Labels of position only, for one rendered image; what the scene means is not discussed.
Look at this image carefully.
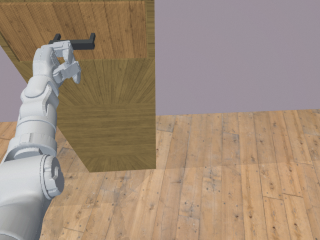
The cabinet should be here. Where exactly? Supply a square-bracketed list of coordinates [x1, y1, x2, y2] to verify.
[0, 0, 156, 173]

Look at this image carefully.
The drawer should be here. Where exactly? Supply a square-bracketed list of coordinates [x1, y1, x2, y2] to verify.
[0, 1, 147, 61]

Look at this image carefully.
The robot left forearm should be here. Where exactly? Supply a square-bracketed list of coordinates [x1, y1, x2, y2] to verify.
[0, 75, 60, 166]

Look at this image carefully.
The robot left hand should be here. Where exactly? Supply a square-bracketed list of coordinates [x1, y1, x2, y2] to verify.
[32, 40, 81, 88]

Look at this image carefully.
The handle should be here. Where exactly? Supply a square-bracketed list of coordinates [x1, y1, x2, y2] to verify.
[48, 33, 96, 50]

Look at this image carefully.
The left robot upper arm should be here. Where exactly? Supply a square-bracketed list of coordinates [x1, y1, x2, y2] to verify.
[0, 154, 65, 240]

